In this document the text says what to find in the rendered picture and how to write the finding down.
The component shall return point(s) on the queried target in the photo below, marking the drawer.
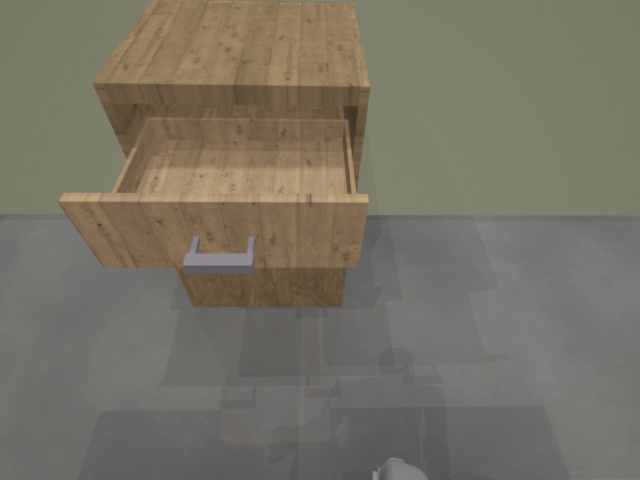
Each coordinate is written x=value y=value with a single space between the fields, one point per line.
x=288 y=182

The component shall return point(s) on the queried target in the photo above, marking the cabinet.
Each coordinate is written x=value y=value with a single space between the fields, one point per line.
x=243 y=59

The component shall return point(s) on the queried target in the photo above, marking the handle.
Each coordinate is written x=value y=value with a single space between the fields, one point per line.
x=219 y=263

